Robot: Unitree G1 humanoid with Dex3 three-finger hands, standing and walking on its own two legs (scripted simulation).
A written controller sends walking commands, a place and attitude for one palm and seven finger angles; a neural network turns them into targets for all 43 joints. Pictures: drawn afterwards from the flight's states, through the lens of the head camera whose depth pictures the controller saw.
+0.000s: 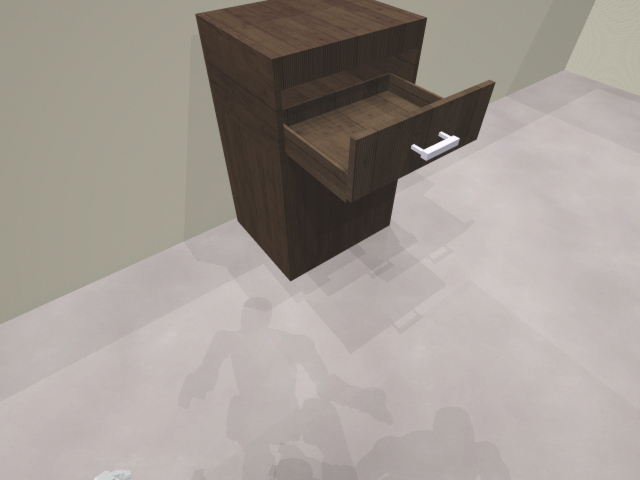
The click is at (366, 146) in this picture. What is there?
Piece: drawer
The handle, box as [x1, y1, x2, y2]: [411, 131, 459, 160]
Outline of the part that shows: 459,138 455,136 449,136 441,131 438,135 444,138 444,140 423,150 414,144 411,145 411,148 418,152 421,155 421,157 426,160 456,145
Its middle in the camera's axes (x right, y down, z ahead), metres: +0.30 -0.24 +1.01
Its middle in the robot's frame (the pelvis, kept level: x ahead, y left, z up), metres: +0.93 -0.25 -0.07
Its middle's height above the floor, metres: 0.70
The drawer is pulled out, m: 0.30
